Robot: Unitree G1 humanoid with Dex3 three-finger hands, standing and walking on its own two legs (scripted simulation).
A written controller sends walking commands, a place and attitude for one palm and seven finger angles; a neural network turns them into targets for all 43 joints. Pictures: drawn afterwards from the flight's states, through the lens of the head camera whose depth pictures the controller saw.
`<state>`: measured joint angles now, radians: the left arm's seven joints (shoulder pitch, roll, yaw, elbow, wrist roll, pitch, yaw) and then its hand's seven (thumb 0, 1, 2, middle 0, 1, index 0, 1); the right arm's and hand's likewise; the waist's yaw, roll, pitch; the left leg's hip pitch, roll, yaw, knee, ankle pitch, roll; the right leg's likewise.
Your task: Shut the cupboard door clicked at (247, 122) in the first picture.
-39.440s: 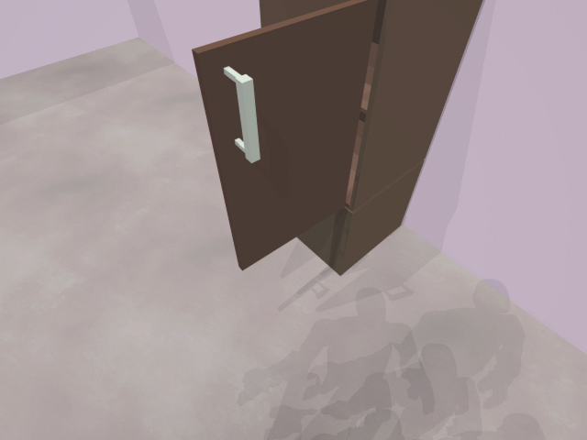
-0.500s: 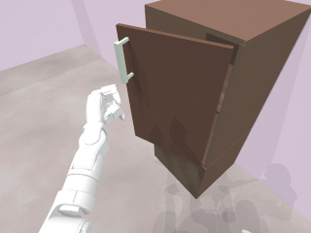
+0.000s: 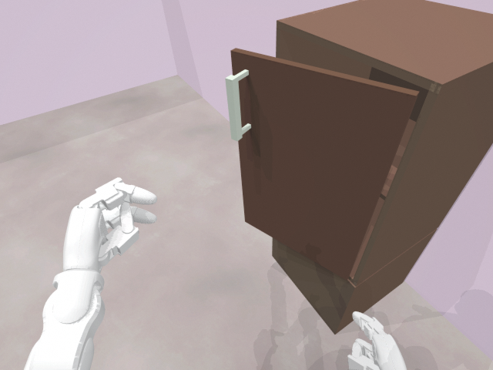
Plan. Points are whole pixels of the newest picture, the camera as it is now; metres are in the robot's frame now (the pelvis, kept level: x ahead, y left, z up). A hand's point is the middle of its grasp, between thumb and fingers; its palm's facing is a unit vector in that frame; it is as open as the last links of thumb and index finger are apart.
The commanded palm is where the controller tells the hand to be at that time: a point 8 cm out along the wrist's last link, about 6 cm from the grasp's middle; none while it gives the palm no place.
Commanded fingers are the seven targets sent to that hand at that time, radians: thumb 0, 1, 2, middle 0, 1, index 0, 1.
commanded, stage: draw the hand back to the body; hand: left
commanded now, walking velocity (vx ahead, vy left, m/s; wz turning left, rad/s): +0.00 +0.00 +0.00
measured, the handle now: (240, 106) +0.64 +0.09 +0.13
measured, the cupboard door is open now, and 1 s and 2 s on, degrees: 21 21 21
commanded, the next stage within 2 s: step back with the hand held close in 0.68 s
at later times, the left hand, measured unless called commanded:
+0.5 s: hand (45, 270) +0.19 +0.28 +0.15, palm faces +0.51 -0.77 -0.38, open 7.2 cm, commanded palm +0.14 +0.31 +0.17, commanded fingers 0.00 0.90 0.90 -0.20 -0.30 -0.20 -0.30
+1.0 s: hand (54, 261) +0.20 +0.28 +0.15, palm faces +0.41 -0.78 -0.47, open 7.4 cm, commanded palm +0.14 +0.31 +0.17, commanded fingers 0.00 0.90 0.90 -0.20 -0.30 -0.20 -0.30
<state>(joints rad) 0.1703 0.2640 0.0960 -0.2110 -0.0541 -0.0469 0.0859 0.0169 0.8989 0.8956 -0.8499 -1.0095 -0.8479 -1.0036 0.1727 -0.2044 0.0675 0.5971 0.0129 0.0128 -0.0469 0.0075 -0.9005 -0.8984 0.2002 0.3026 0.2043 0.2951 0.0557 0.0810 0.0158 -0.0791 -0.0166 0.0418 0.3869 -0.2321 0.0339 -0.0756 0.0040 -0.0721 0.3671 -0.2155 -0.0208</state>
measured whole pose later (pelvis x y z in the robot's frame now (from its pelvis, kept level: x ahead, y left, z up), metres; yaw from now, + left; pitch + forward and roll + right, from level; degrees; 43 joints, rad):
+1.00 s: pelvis +0.00 +0.01 -0.01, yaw -1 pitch +0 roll -1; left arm 0.50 0.38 0.38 -0.39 -0.06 -0.16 0.12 0.01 0.90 0.89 -0.21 -0.31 -0.21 -0.30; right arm 0.19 -0.25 0.00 0.60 0.02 -0.03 -0.07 0.01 -0.90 -0.90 0.20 0.30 0.21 0.30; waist 0.02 0.07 -0.01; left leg -0.23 -0.01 0.06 0.51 -0.28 0.05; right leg -0.22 0.00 -0.06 0.45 -0.23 -0.01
